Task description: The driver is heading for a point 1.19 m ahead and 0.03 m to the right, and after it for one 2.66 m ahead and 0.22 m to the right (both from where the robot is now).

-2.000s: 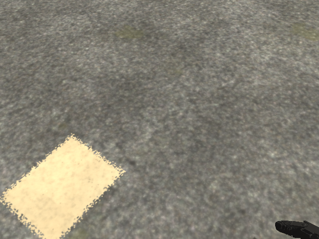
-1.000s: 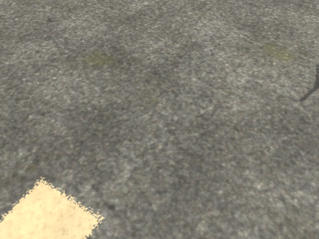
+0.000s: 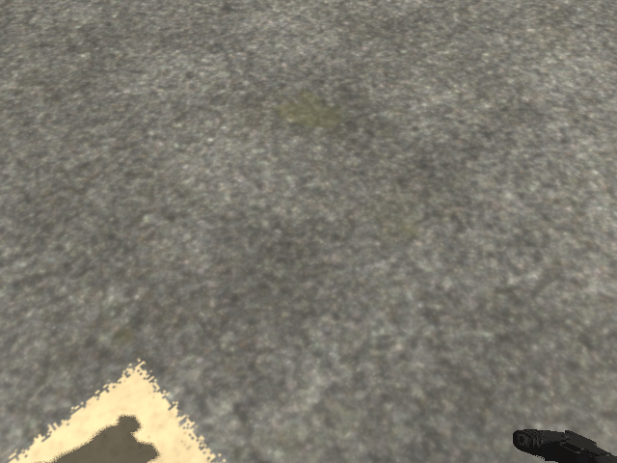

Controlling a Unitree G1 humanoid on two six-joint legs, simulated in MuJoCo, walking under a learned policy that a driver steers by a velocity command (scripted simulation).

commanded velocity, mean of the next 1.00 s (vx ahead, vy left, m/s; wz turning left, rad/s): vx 0.21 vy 0.00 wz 0.16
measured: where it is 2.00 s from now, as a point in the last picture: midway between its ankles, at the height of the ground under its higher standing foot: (318, 383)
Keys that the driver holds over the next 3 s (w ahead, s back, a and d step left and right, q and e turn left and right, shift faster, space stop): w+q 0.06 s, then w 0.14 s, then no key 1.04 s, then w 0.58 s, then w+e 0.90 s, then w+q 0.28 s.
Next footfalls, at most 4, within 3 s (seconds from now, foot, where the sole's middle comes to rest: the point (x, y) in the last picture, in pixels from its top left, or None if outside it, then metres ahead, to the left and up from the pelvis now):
0.44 right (388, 454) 0.46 -0.10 -0.75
0.74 left None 0.36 0.13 -0.75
1.96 left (258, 306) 0.80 0.19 -0.75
2.52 right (368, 216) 1.08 -0.08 -0.75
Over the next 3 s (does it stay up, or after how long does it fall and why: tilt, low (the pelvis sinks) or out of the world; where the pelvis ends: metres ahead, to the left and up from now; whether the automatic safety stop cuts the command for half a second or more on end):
stays up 1.22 -0.02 0.02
